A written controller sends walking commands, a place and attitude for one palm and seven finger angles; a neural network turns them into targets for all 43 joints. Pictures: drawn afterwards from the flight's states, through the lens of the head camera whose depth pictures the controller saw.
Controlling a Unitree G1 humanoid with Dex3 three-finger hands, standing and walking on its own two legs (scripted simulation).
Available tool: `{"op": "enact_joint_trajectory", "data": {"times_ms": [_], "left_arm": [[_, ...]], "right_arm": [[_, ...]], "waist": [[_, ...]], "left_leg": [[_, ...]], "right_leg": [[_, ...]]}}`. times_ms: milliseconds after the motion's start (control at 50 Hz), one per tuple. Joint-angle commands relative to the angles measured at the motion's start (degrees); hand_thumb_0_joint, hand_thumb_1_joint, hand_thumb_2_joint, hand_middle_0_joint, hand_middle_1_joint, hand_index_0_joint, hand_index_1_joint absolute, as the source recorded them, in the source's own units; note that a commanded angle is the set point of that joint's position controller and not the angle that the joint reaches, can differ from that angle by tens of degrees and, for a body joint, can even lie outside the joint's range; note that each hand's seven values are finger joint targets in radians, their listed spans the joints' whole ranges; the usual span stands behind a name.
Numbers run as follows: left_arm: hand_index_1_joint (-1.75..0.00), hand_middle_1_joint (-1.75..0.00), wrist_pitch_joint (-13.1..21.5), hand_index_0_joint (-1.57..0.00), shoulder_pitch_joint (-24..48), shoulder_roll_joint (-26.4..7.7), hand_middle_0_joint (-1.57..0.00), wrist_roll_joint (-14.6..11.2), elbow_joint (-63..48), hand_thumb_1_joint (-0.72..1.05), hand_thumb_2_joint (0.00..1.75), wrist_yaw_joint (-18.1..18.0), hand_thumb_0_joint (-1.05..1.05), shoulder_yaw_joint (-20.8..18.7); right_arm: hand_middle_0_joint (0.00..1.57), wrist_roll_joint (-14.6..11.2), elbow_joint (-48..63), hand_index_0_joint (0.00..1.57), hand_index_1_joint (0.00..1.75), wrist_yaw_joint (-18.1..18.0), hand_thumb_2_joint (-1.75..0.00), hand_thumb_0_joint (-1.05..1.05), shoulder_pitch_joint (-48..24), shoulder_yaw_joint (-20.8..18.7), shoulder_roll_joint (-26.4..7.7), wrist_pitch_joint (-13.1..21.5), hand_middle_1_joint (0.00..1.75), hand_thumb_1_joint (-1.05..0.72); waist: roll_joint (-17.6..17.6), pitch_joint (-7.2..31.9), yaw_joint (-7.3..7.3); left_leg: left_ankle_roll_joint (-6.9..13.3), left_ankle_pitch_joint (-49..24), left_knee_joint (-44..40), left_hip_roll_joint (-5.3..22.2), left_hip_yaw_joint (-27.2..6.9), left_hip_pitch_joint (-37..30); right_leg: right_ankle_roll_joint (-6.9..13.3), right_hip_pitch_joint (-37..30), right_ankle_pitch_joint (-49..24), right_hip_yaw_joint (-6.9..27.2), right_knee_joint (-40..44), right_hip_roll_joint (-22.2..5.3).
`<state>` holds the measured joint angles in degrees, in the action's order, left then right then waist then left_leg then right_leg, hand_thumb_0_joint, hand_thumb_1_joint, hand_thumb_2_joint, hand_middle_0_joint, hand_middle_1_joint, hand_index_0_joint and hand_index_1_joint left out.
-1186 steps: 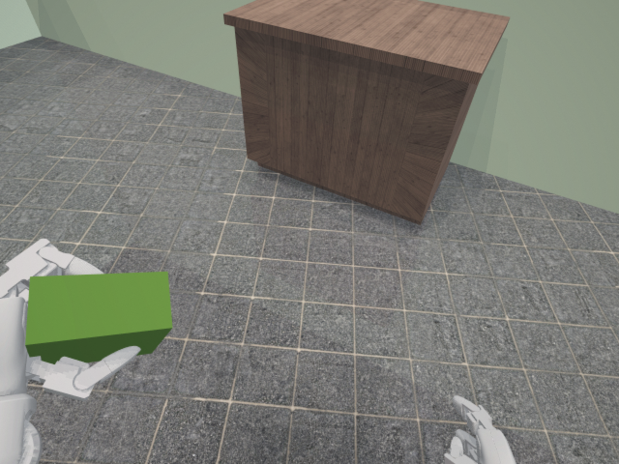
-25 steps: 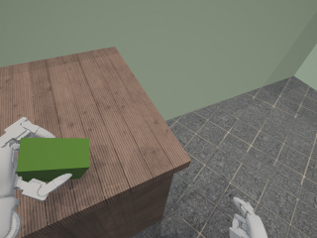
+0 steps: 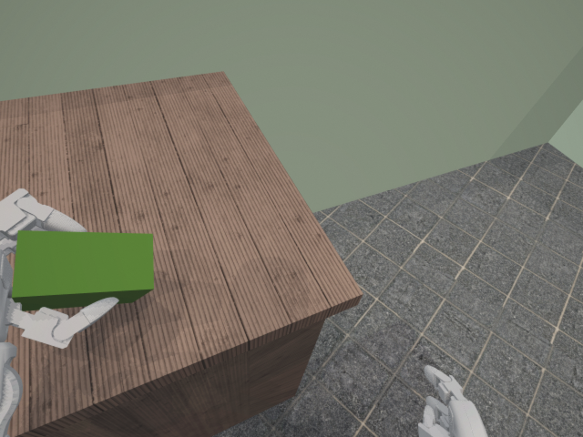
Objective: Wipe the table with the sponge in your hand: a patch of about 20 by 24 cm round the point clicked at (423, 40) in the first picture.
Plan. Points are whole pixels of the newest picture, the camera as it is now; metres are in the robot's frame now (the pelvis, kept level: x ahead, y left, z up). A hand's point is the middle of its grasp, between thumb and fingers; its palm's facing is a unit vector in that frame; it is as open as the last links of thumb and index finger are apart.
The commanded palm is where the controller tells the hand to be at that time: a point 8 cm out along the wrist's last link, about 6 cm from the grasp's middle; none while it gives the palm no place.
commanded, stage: come to a stop and stand still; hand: left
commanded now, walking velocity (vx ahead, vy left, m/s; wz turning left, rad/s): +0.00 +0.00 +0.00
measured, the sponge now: (104, 272) +0.24 +0.24 +0.14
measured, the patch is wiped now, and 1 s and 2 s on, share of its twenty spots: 0.00 0.00 0.00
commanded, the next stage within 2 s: look again from close up in 0.28 s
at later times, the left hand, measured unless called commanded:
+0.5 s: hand (68, 276) +0.21 +0.25 +0.16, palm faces +0.38 -0.86 -0.33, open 9.9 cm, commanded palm +0.16 +0.29 +0.18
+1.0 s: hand (46, 240) +0.24 +0.28 +0.18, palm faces +0.36 -0.79 -0.50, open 9.9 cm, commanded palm +0.16 +0.29 +0.19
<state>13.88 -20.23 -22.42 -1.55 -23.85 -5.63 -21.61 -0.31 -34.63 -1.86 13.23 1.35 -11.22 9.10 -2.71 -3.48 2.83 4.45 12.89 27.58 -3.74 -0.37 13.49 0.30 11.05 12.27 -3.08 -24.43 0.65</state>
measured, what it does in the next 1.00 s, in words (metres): stands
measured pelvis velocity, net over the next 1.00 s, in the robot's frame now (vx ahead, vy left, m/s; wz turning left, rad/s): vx -0.01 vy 0.00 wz -0.01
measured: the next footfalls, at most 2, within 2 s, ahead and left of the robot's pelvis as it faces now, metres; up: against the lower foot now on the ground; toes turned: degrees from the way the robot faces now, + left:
none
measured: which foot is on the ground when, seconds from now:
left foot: down 0.00-1.00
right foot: down 0.00-1.00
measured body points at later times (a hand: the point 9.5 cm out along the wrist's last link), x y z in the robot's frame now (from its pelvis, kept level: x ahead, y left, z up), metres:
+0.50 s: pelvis +0.00 +0.01 +0.00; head +0.02 +0.04 +0.45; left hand +0.19 +0.30 +0.18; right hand +0.18 -0.21 -0.07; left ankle +0.02 +0.06 -0.74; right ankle +0.01 -0.12 -0.74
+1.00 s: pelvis -0.01 +0.00 +0.00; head -0.01 -0.01 +0.45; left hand +0.21 +0.32 +0.21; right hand +0.18 -0.22 -0.09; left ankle +0.02 +0.06 -0.74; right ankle +0.00 -0.12 -0.74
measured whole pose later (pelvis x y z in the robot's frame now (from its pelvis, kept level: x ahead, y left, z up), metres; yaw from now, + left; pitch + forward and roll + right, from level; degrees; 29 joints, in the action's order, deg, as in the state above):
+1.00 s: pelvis -0.01 +0.00 +0.00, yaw -1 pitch -1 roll +0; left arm -8.6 -11.1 -27.5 -1.8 -21.5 1.8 -23.7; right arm 0.1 -34.9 0.4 9.2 2.2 -15.2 2.9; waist 2.5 -0.3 2.8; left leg 4.4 12.8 28.9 -4.8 1.0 14.6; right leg 0.1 13.2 15.0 1.3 -29.7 0.9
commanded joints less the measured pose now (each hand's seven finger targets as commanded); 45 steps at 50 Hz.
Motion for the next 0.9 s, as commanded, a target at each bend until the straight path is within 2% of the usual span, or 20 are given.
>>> {"op": "enact_joint_trajectory", "data": {"times_ms": [0, 80, 160, 180, 260, 320, 400, 440, 480, 580, 660, 680, 740, 760, 780, 800, 820, 840, 860, 880], "left_arm": [[-1.6, -1.6, 4.55, -1.2, 3.62, -5.54, -1.2, -0.69, -16.83, 0.1, 1.3, -0.86, 0.0, -0.97], [-1.6, -1.6, 3.02, -1.2, -0.23, -5.44, -1.2, -0.62, -12.64, 0.1, 1.3, -1.22, 0.0, -1.94], [-1.6, -1.6, 2.3, -1.2, -0.43, -8.87, -1.2, -1.06, -12.54, 0.1, 1.3, -1.39, 0.0, -5.94], [-1.6, -1.6, 2.29, -1.2, 0.09, -7.61, -1.2, -1.33, -12.54, 0.1, 1.3, -1.14, 0.0, -4.74], [-1.6, -1.6, 2.24, -1.2, 2.45, -8.99, -1.2, -1.44, -17.93, 0.1, 1.3, -1.23, 0.0, -4.94], [-1.6, -1.6, 2.34, -1.2, 3.21, -8.06, -1.2, -1.2, -19.73, 0.1, 1.3, -1.34, 0.0, -3.32], [-1.6, -1.6, 1.89, -1.2, 2.85, -6.9, -1.2, -0.72, -18.2, 0.1, 1.3, -1.7, 0.0, -2.19], [-1.6, -1.6, 1.68, -1.2, 2.15, -7.16, -1.2, -0.61, -16.41, 0.1, 1.3, -1.84, 0.0, -2.86], [-1.6, -1.6, 1.36, -1.2, 1.6, -6.32, -1.2, -0.58, -14.47, 0.1, 1.3, -1.87, 0.0, -2.46], [-1.6, -1.6, 1.14, -1.2, 1.49, -6.53, -1.2, -0.47, -12.73, 0.1, 1.3, -1.73, 0.0, -2.84], [-1.6, -1.6, 1.52, -1.2, 2.24, -8.09, -1.2, -0.23, -16.12, 0.1, 1.3, -1.83, 0.0, -3.76], [-1.6, -1.6, 1.66, -1.2, 1.9, -7.31, -1.2, -0.37, -15.74, 0.1, 1.3, -1.77, 0.0, -3.18], [-1.6, -1.6, 1.99, -1.2, 2.02, -7.95, -1.2, -0.37, -18.03, 0.1, 1.3, -1.8, 0.0, -3.44], [-1.6, -1.6, 10.43, -1.2, 55.26, -54.95, -1.2, 3.77, -35.74, 0.1, 1.3, -2.32, 0.0, -17.97], [-1.6, -1.6, -0.82, -1.2, 39.64, -27.07, -1.2, 8.31, -8.89, 0.1, 1.3, -0.24, 0.0, -17.6], [-1.6, -1.6, -4.02, -1.2, 25.68, -17.92, -1.2, 5.14, -2.34, 0.1, 1.3, 0.64, 0.0, -4.34], [-1.6, -1.6, -6.32, -1.2, 22.52, -18.61, -1.2, 5.11, -2.6, 0.1, 1.3, 0.86, 0.0, -8.77], [-1.6, -1.6, -9.86, -1.2, 20.64, -11.04, -1.2, -0.24, -2.76, 0.1, 1.3, 3.33, 0.0, -4.24], [-1.6, -1.6, -14.67, -1.2, 11.12, -9.07, -1.2, -3.94, 2.23, 0.1, 1.3, 5.39, 0.0, -5.08], [-1.6, -1.6, -16.97, -1.2, 11.02, -10.26, -1.2, -5.7, -5.72, 0.1, 1.3, 7.48, 0.0, -5.06]], "right_arm": [[0.2, -0.18, 9.05, 0.2, 0.3, 0.06, -0.9, 0.0, -5.66, -3.44, -8.01, 4.43, 0.3, -0.9], [0.2, -0.04, 8.74, 0.2, 0.3, 0.12, -0.9, 0.0, -5.82, -3.43, -8.01, 2.63, 0.3, -0.9], [0.2, -0.47, 9.77, 0.2, 0.3, -0.57, -0.9, 0.0, -6.76, -3.34, -7.29, 1.0, 0.3, -0.9], [0.2, -0.38, 10.13, 0.2, 0.3, -0.72, -0.9, 0.0, -6.43, -3.17, -7.25, 0.59, 0.3, -0.9], [0.2, -0.54, 10.99, 0.2, 0.3, -1.14, -0.9, 0.0, -7.53, -2.93, -6.93, 0.74, 0.3, -0.9], [0.2, -0.33, 10.95, 0.2, 0.3, -1.11, -0.9, 0.0, -6.96, -3.02, -7.37, 1.21, 0.3, -0.9], [0.2, -0.35, 10.47, 0.2, 0.3, -1.09, -0.9, 0.0, -6.59, -3.2, -7.5, 1.39, 0.3, -0.9], [0.2, -0.37, 10.27, 0.2, 0.3, -1.11, -0.9, 0.0, -6.24, -3.27, -7.43, 1.24, 0.3, -0.9], [0.2, -0.36, 10.08, 0.2, 0.3, -1.21, -0.9, 0.0, -6.24, -3.04, -7.39, 0.89, 0.3, -0.9], [0.2, -0.5, 10.31, 0.2, 0.3, -1.45, -0.9, 0.0, -6.24, -3.04, -7.33, 0.54, 0.3, -0.9], [0.2, -0.71, 10.54, 0.2, 0.3, -1.51, -0.9, 0.0, -7.02, -3.14, -7.27, 1.18, 0.3, -0.9], [0.2, -0.46, 10.48, 0.2, 0.3, -1.53, -0.9, 0.0, -6.44, -3.03, -7.25, 1.08, 0.3, -0.9], [0.2, -0.56, 10.52, 0.2, 0.3, -1.42, -0.9, 0.0, -6.26, -3.33, -7.32, 1.56, 0.3, -0.9], [0.2, -3.96, 19.2, 0.2, 0.3, -5.47, -0.9, 0.0, 2.7, 8.5, -13.68, -1.06, 0.3, -0.9], [0.2, 3.02, 8.34, 0.2, 0.3, -4.27, -0.9, 0.0, -6.03, -1.04, -6.74, 0.66, 0.3, -0.9], [0.2, 4.27, 7.35, 0.2, 0.3, -0.67, -0.9, 0.0, -4.57, -1.87, -9.68, 1.75, 0.3, -0.9], [0.2, 3.2, 5.9, 0.2, 0.3, 0.49, -0.9, 0.0, -3.13, -4.38, -12.61, 0.1, 0.3, -0.9], [0.2, 2.04, 7.98, 0.2, 0.3, 0.34, -0.9, 0.0, -7.46, -3.94, -11.64, -0.19, 0.3, -0.9], [0.2, 0.74, 7.65, 0.2, 0.3, 0.44, -0.9, 0.0, -8.8, -3.43, -12.08, -0.82, 0.3, -0.9], [0.2, 0.64, 8.13, 0.2, 0.3, 0.93, -0.9, 0.0, -9.57, -3.58, -12.94, -1.03, 0.3, -0.9]], "waist": [[6.53, 11.74, -1.23], [5.66, 10.23, -1.27], [4.56, 9.55, -1.31], [4.35, 9.12, -1.46], [7.26, 10.37, -1.39], [8.88, 11.12, -1.33], [8.53, 10.01, -1.37], [6.7, 9.52, -1.29], [7.04, 8.02, -1.41], [4.74, 6.37, -1.47], [6.64, 7.64, -1.45], [6.19, 7.97, -1.46], [7.38, 9.35, -1.45], [29.93, 8.13, -5.72], [23.12, 18.61, 0.89], [17.23, 11.19, -1.08], [13.83, 17.12, -1.02], [13.79, 17.2, 0.98], [12.67, 14.67, 2.54], [9.16, 15.61, 3.24]], "left_leg": [[-3.98, -13.78, -6.0, 7.8, -7.51, -1.58], [-5.05, -16.5, -6.3, 8.38, -7.09, -0.41], [-5.16, -14.92, -6.78, 8.18, -6.67, 0.32], [-5.06, -13.84, -7.24, 8.28, -7.04, 1.06], [-4.5, -12.07, -7.38, 8.06, -6.66, -0.27], [-4.5, -12.99, -7.42, 8.32, -7.05, -0.92], [-4.33, -8.18, -8.38, 8.51, -7.35, 0.3], [-4.14, -5.6, -8.87, 8.6, -7.56, 1.55], [-4.14, -2.83, -9.98, 8.58, -7.89, 2.64], [-3.25, 3.12, -11.33, 8.73, -8.34, 5.25], [-2.97, 2.42, -10.99, 8.37, -8.05, 4.82], [-2.96, 2.08, -11.0, 8.39, -8.42, 5.28], [-3.32, -2.58, -9.41, 8.09, -7.89, 3.68], [-0.5, 14.84, -12.18, 8.42, -12.34, 20.67], [-8.03, -6.27, -5.96, 5.63, -8.56, -5.09], [-11.39, -18.03, -6.71, 5.23, -8.34, -6.26], [-11.69, -20.69, -5.49, 7.59, -8.5, -12.74], [-10.54, -20.76, -4.37, 6.06, -7.51, -13.04], [-10.49, -21.18, -4.2, 5.97, -6.18, -11.98], [-9.35, -22.62, -3.44, 5.63, -4.57, -10.38]], "right_leg": [[1.35, -7.23, -10.29, 5.43, 1.47, -3.72], [1.08, -6.73, -10.45, 4.48, 1.65, -3.6], [1.01, -7.35, -10.83, 4.83, 2.29, -3.59], [1.01, -7.52, -10.01, 4.29, 2.51, -3.87], [0.95, -8.49, -10.46, 4.92, 2.46, -3.9], [1.03, -9.12, -10.84, 4.68, 2.14, -3.89], [1.06, -8.95, -8.39, 4.81, 2.66, -3.82], [1.02, -9.32, -7.37, 4.94, 3.11, -3.96], [0.97, -8.38, -5.36, 4.66, 3.58, -3.7], [0.72, -8.27, -1.85, 4.46, 4.68, -3.64], [0.76, -9.76, -3.91, 4.8, 3.97, -3.59], [0.84, -10.32, -4.16, 4.47, 4.02, -3.72], [1.1, -11.09, -7.47, 4.71, 3.36, -4.13], [-3.94, -21.05, -0.61, 4.82, -8.41, 3.73], [2.25, -2.68, 0.65, 2.7, -9.64, 2.32], [3.04, 4.91, 1.7, -0.9, -6.65, 2.32], [2.48, 7.11, -0.73, -0.05, -7.05, 3.2], [2.69, 7.03, -1.69, 0.77, -6.38, 1.85], [3.0, 5.58, -3.67, 0.58, -5.97, 1.63], [2.89, 2.21, -8.51, -0.89, -3.76, 0.46]]}}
